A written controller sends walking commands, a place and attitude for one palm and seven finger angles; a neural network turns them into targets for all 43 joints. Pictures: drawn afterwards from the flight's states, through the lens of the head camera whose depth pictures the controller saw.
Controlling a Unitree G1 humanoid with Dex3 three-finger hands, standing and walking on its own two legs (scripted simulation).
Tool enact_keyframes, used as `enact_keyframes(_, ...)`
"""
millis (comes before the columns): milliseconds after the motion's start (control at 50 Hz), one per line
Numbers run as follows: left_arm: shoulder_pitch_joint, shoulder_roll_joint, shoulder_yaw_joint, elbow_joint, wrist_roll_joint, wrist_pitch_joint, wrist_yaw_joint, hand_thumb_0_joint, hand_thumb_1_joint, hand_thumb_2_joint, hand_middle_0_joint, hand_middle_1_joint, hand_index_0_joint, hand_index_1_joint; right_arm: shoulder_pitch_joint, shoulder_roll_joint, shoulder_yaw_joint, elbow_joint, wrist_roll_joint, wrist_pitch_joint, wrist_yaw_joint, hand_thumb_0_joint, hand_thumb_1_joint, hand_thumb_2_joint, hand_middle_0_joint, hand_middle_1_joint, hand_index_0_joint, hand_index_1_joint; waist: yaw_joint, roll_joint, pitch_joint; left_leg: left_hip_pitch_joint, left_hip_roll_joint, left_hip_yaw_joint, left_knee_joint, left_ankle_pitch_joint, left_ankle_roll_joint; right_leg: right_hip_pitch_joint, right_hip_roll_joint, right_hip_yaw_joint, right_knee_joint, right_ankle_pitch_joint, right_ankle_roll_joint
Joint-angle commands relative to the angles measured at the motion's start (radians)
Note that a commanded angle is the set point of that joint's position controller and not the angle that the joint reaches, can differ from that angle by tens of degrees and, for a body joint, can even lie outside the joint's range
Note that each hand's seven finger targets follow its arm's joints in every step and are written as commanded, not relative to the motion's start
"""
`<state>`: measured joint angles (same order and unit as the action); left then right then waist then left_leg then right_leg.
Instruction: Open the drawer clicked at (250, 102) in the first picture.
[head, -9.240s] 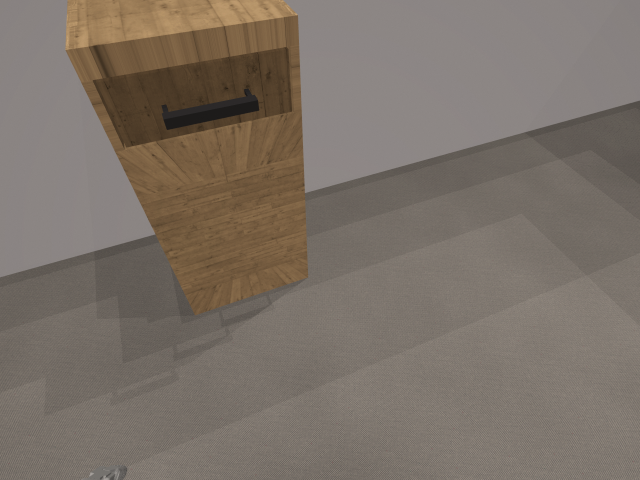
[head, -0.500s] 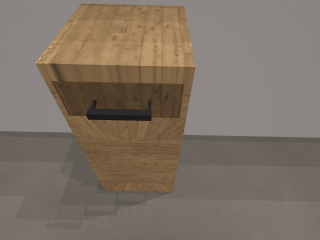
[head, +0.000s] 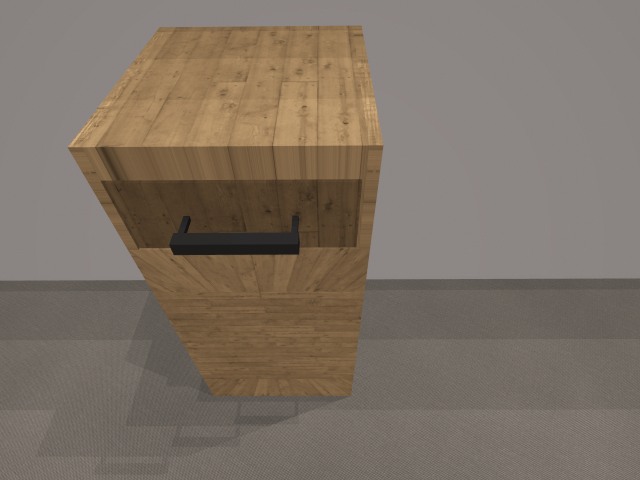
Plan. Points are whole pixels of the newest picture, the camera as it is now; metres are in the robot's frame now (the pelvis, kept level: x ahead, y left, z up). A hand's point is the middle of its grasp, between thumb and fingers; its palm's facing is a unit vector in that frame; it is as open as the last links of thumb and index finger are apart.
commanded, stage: shuffle to correct the standing spot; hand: left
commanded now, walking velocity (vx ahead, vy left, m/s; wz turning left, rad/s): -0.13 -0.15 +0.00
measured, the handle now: (238, 232) +0.47 +0.16 +0.03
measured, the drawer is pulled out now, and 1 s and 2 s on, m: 0.00 0.00 0.00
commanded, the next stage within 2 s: come to a stop and stand still in 0.16 s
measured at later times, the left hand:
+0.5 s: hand out of the picture -0.02 +0.12 -0.17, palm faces +0.03 -0.98 -0.22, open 7.3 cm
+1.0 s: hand out of the picture +0.00 +0.16 -0.18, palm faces +0.04 -0.98 -0.21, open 7.4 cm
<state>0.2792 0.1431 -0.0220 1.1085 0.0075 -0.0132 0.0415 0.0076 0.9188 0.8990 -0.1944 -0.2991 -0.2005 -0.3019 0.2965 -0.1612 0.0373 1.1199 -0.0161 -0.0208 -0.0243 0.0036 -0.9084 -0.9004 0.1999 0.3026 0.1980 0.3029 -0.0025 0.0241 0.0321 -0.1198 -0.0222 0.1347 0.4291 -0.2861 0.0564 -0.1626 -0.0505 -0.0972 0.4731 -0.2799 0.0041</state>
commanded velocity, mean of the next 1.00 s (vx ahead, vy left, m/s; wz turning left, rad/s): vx -0.01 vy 0.00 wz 0.01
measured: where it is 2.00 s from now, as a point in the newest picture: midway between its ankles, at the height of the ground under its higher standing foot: outside the picture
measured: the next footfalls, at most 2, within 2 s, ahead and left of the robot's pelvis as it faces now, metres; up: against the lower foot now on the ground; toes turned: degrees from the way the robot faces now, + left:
left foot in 0.66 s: -0.01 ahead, +0.08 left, +0.00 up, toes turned -2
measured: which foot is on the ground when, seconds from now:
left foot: down 0.00-0.40, up 0.42-0.64, down 0.66-1.00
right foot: down 0.00-1.00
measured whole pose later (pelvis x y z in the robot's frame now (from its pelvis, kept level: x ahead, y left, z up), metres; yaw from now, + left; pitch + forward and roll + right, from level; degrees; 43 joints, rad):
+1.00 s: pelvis -0.01 -0.02 -0.01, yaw +1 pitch -1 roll -1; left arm 0.31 0.16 -0.01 1.05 0.01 -0.02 0.05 0.01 0.91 0.90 -0.20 -0.30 -0.20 -0.30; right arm 0.33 -0.16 0.01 1.03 -0.02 0.00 -0.03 0.00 -0.91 -0.90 0.20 0.30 0.20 0.30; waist -0.01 0.02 -0.01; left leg -0.19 -0.01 0.06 0.55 -0.35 0.04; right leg -0.22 -0.02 -0.12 0.52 -0.29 -0.02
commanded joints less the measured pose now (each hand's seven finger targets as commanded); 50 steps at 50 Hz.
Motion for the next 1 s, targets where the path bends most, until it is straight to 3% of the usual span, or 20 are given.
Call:
enact_keyframes(0, 0.074, 0.093, 0.015, -0.021, -0.002, -0.008, 0.004, 0.0, 0.9, 0.9, -0.2, -0.3, -0.2, -0.3, 0.057, -0.079, -0.018, -0.008, 0.004, -0.015, -0.007, 0.0, -0.9, -0.9, 0.2, 0.3, 0.2, 0.3, 0.006, -0.035, 0.04, -0.043, 0.141, -0.136, -0.104, 0.265, -0.008, 0.009, -0.073, 0.098, -0.072, 0.23, -0.04)
enact_keyframes(180, 0.085, 0.091, 0.047, -0.078, 0.011, 0.034, -0.002, 0.0, 0.9, 0.9, -0.2, -0.3, -0.2, -0.3, 0.059, -0.119, -0.069, -0.035, 0.003, 0.006, -0.034, 0.0, -0.9, -0.9, 0.2, 0.3, 0.2, 0.3, -0.003, 0.03, 0.008, 0.026, 0.235, -0.157, -0.058, 0.531, 0.028, -0.11, -0.031, 0.061, 0.061, 0.216, -0.029)
enact_keyframes(260, 0.073, 0.074, 0.059, -0.12, 0.02, 0.051, -0.007, 0.0, 0.9, 0.9, -0.2, -0.3, -0.2, -0.3, 0.048, -0.136, -0.088, -0.067, -0.005, 0.015, -0.041, 0.0, -0.9, -0.9, 0.2, 0.3, 0.2, 0.3, -0.002, 0.086, -0.002, -0.027, 0.334, -0.24, -0.073, 0.548, 0.112, -0.179, -0.006, 0.056, 0.215, -0.072, -0.03)
enact_keyframes(300, 0.115, 0.05, 0.057, -0.104, 0.017, 0.043, -0.008, 0.0, 0.9, 0.9, -0.2, -0.3, -0.2, -0.3, -0.01, -0.118, -0.081, -0.083, -0.008, 0.016, -0.031, 0.0, -0.9, -0.9, 0.2, 0.3, 0.2, 0.3, 0.033, 0.085, -0.016, -0.121, 0.285, -0.183, -0.046, 0.353, 0.086, -0.08, -0.02, 0.072, 0.118, -0.018, -0.032)
enact_keyframes(320, 0.135, 0.055, 0.052, -0.092, 0.018, 0.028, -0.007, 0.0, 0.9, 0.9, -0.2, -0.3, -0.2, -0.3, -0.022, -0.092, -0.074, -0.086, -0.006, 0.016, -0.022, 0.0, -0.9, -0.9, 0.2, 0.3, 0.2, 0.3, 0.041, 0.017, -0.015, -0.175, 0.206, -0.144, -0.003, 0.178, 0.036, -0.025, -0.041, 0.123, 0.003, 0.079, -0.037)
enact_keyframes(360, 0.098, 0.112, 0.043, -0.077, 0.012, -0.002, -0.004, 0.0, 0.9, 0.9, -0.2, -0.3, -0.2, -0.3, 0.009, -0.024, -0.053, -0.079, 0.004, 0.03, -0.004, 0.0, -0.9, -0.9, 0.2, 0.3, 0.2, 0.3, 0.0, -0.232, 0.002, -0.174, 0.065, -0.053, 0.097, -0.113, -0.039, -0.067, -0.177, 0.3, -0.202, -0.034, -0.083)
enact_keyframes(380, 0.087, 0.125, 0.045, -0.081, 0.009, -0.006, -0.002, 0.0, 0.9, 0.9, -0.2, -0.3, -0.2, -0.3, 0.011, -0.028, -0.05, -0.068, 0.0, 0.037, 0.001, 0.0, -0.9, -0.9, 0.2, 0.3, 0.2, 0.3, 0.012, -0.251, 0.036, -0.172, 0.064, -0.067, 0.158, -0.138, -0.038, -0.121, -0.213, 0.35, -0.29, -0.153, -0.102)
enact_keyframes(400, 0.069, 0.117, 0.042, -0.081, 0.01, -0.01, -0.002, 0.0, 0.9, 0.9, -0.2, -0.3, -0.2, -0.3, 0.007, -0.031, -0.049, -0.058, -0.002, 0.035, 0.006, 0.0, -0.9, -0.9, 0.2, 0.3, 0.2, 0.3, 0.009, -0.206, 0.071, -0.18, 0.069, -0.088, 0.195, -0.121, -0.034, -0.138, -0.208, 0.352, -0.311, -0.175, -0.12)
enact_keyframes(460, 0.056, 0.117, 0.048, -0.086, 0.01, -0.02, -0.003, 0.0, 0.9, 0.9, -0.2, -0.3, -0.2, -0.3, 0.029, -0.031, -0.044, -0.034, 0.0, 0.028, 0.009, 0.0, -0.9, -0.9, 0.2, 0.3, 0.2, 0.3, 0.007, -0.109, 0.055, -0.187, 0.069, -0.102, 0.202, -0.1, -0.035, -0.087, -0.199, 0.321, -0.29, -0.106, -0.142)
enact_keyframes(560, 0.071, 0.131, 0.062, -0.078, 0.01, -0.021, -0.005, 0.0, 0.9, 0.9, -0.2, -0.3, -0.2, -0.3, 0.044, -0.035, -0.042, -0.032, 0.002, 0.022, 0.005, 0.0, -0.9, -0.9, 0.2, 0.3, 0.2, 0.3, 0.014, -0.091, 0.035, -0.163, 0.073, -0.101, 0.127, -0.077, -0.048, -0.039, -0.209, 0.28, -0.237, 0.057, -0.162)
enact_keyframes(620, 0.052, 0.122, 0.061, -0.071, 0.005, -0.021, -0.004, 0.0, 0.9, 0.9, -0.2, -0.3, -0.2, -0.3, 0.091, -0.029, -0.038, -0.01, 0.004, 0.013, 0.001, 0.0, -0.9, -0.9, 0.2, 0.3, 0.2, 0.3, -0.003, -0.077, 0.002, -0.058, 0.081, -0.111, -0.021, 0.038, -0.045, -0.049, -0.164, 0.213, -0.165, 0.159, -0.125)
enact_keyframes(680, 0.046, 0.098, 0.051, -0.058, 0.001, -0.012, -0.007, 0.0, 0.9, 0.9, -0.2, -0.3, -0.2, -0.3, 0.065, -0.035, -0.034, -0.001, 0.003, 0.004, -0.004, 0.0, -0.9, -0.9, 0.2, 0.3, 0.2, 0.3, 0.016, 0.032, 0.025, -0.077, 0.125, -0.146, -0.06, 0.153, -0.033, -0.035, -0.087, 0.136, -0.123, 0.13, -0.07)
enact_keyframes(720, 0.059, 0.089, 0.043, -0.042, 0.0, -0.012, -0.008, 0.0, 0.9, 0.9, -0.2, -0.3, -0.2, -0.3, 0.058, -0.039, -0.03, -0.004, 0.004, -0.001, -0.008, 0.0, -0.9, -0.9, 0.2, 0.3, 0.2, 0.3, 0.023, 0.011, 0.022, -0.1, 0.132, -0.157, -0.075, 0.168, -0.028, 0.01, -0.076, 0.126, -0.113, 0.154, -0.061)
enact_keyframes(740, 0.085, 0.223, 0.026, -0.096, 0.013, -0.033, 0.0, 0.0, 0.9, 0.9, -0.2, -0.3, -0.2, -0.3, 0.008, -0.135, -0.056, -0.112, -0.004, 0.014, 0.003, 0.0, -0.9, -0.9, 0.2, 0.3, 0.2, 0.3, -0.002, -0.028, 0.138, -0.125, 0.059, -0.181, -0.015, 0.077, -0.045, -0.073, -0.06, 0.196, -0.15, 0.035, -0.048)
enact_keyframes(760, 0.078, 0.172, 0.044, -0.086, 0.007, -0.029, 0.004, 0.0, 0.9, 0.9, -0.2, -0.3, -0.2, -0.3, 0.022, -0.113, -0.058, -0.135, -0.01, 0.006, -0.003, 0.0, -0.9, -0.9, 0.2, 0.3, 0.2, 0.3, -0.004, 0.012, 0.023, -0.137, 0.081, -0.153, 0.061, 0.009, -0.042, -0.078, -0.14, 0.227, -0.139, -0.063, -0.073)
enact_keyframes(780, 0.067, 0.164, 0.04, -0.098, 0.007, -0.033, 0.007, 0.0, 0.9, 0.9, -0.2, -0.3, -0.2, -0.3, 0.056, -0.067, -0.054, -0.133, -0.01, 0.012, -0.003, 0.0, -0.9, -0.9, 0.2, 0.3, 0.2, 0.3, -0.019, 0.015, -0.076, -0.125, 0.064, -0.154, 0.101, 0.008, -0.041, -0.028, -0.174, 0.263, -0.162, -0.051, -0.1)
enact_keyframes(840, 0.069, 0.141, 0.036, -0.114, 0.011, -0.032, 0.01, 0.0, 0.9, 0.9, -0.2, -0.3, -0.2, -0.3, 0.083, -0.049, -0.048, -0.141, -0.011, 0.013, 0.0, 0.0, -0.9, -0.9, 0.2, 0.3, 0.2, 0.3, -0.015, -0.149, -0.044, -0.149, 0.06, -0.134, 0.126, 0.015, -0.032, -0.039, -0.174, 0.244, -0.17, 0.041, -0.114)
enact_keyframes(880, 0.052, 0.127, 0.039, -0.115, 0.009, -0.03, 0.011, 0.0, 0.9, 0.9, -0.2, -0.3, -0.2, -0.3, 0.099, -0.058, -0.05, -0.134, -0.005, 0.005, -0.003, 0.0, -0.9, -0.9, 0.2, 0.3, 0.2, 0.3, -0.026, -0.095, -0.007, -0.126, 0.079, -0.151, 0.067, 0.089, -0.026, -0.067, -0.135, 0.176, -0.114, 0.115, -0.098)
enact_keyframes(920, 0.072, 0.109, 0.037, -0.116, 0.005, -0.021, 0.011, 0.0, 0.9, 0.9, -0.2, -0.3, -0.2, -0.3, 0.091, -0.075, -0.048, -0.127, -0.003, -0.006, -0.008, 0.0, -0.9, -0.9, 0.2, 0.3, 0.2, 0.3, -0.002, 0.027, 0.002, -0.129, 0.115, -0.184, 0.019, 0.255, -0.014, -0.029, -0.079, 0.108, -0.021, 0.244, -0.068)
enact_keyframes(980, 0.1, 0.106, 0.034, -0.114, 0.002, -0.008, 0.014, 0.0, 0.9, 0.9, -0.2, -0.3, -0.2, -0.3, 0.083, -0.093, -0.047, -0.124, -0.002, -0.006, -0.014, 0.0, -0.9, -0.9, 0.2, 0.3, 0.2, 0.3, 0.01, 0.009, -0.008, -0.127, 0.13, -0.18, 0.028, 0.389, -0.009, 0.019, -0.061, 0.085, 0.013, 0.28, -0.053)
